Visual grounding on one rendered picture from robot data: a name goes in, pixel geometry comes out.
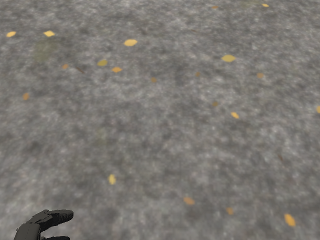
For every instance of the robot left hand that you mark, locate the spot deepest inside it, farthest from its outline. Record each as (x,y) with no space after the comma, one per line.
(31,230)

